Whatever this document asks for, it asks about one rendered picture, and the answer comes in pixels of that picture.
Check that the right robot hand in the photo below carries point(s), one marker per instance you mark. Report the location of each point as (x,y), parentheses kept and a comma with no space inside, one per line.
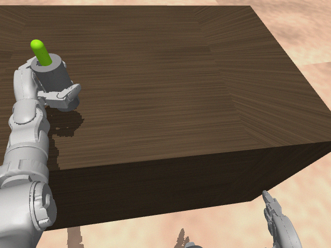
(279,226)

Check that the left robot hand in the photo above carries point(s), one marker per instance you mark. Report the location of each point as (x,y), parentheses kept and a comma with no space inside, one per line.
(27,86)

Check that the left robot arm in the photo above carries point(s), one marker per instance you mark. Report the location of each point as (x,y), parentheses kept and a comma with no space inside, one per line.
(27,206)

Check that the bottle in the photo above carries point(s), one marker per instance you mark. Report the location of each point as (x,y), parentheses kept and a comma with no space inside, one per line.
(51,72)

